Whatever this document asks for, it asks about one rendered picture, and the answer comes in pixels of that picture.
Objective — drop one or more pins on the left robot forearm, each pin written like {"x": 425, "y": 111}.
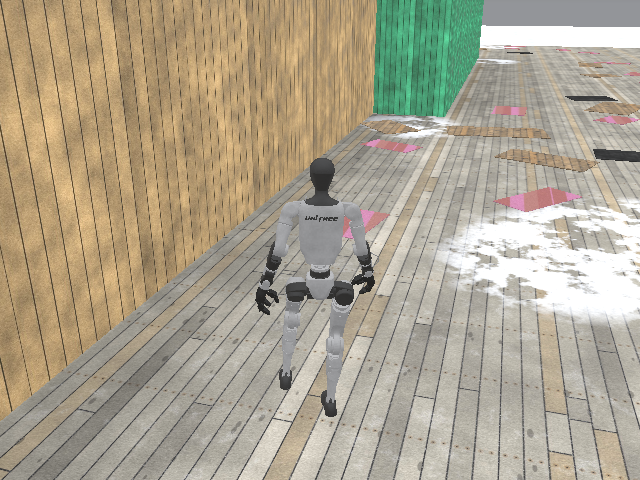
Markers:
{"x": 270, "y": 269}

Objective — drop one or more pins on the left robot hand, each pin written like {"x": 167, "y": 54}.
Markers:
{"x": 261, "y": 299}

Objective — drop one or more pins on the right robot thigh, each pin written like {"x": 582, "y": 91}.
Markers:
{"x": 340, "y": 307}

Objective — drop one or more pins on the right robot hand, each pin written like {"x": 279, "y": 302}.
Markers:
{"x": 359, "y": 280}

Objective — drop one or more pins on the right robot forearm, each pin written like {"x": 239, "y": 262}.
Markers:
{"x": 366, "y": 263}

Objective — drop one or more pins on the robot right upper arm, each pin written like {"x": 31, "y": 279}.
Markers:
{"x": 352, "y": 212}

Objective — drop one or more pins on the robot left upper arm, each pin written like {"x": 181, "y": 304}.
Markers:
{"x": 289, "y": 211}

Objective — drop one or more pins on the right robot foot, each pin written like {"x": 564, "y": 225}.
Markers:
{"x": 330, "y": 408}

